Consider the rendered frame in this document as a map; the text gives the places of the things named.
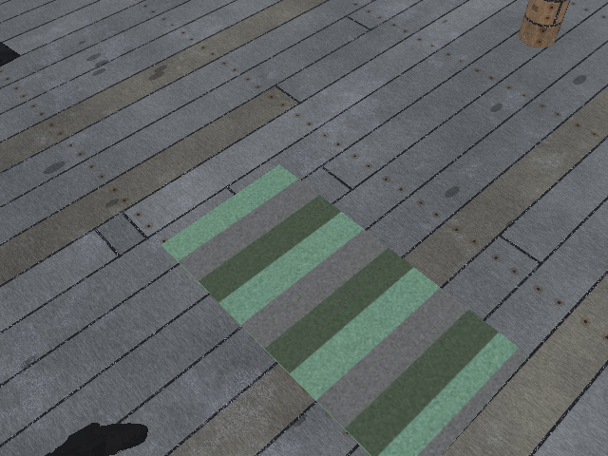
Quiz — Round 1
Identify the left robot hand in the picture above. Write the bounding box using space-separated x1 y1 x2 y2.
45 423 148 456

